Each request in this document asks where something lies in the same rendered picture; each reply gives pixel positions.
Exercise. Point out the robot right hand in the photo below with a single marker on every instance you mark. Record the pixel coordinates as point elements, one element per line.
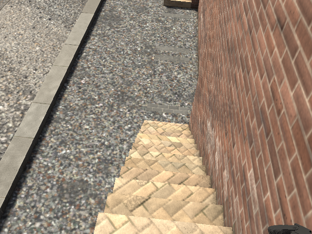
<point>288,229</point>

